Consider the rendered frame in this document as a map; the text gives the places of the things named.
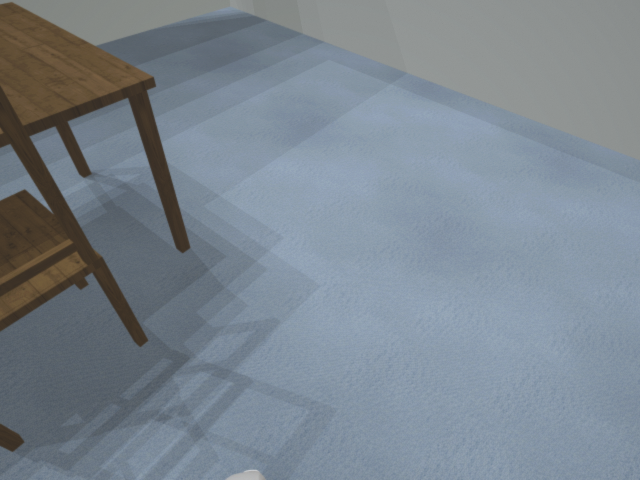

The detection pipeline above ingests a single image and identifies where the table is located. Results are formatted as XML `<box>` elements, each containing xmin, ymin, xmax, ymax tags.
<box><xmin>0</xmin><ymin>2</ymin><xmax>190</xmax><ymax>253</ymax></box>

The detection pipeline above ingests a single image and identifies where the chair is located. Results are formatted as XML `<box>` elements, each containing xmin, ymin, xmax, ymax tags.
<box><xmin>0</xmin><ymin>86</ymin><xmax>148</xmax><ymax>452</ymax></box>

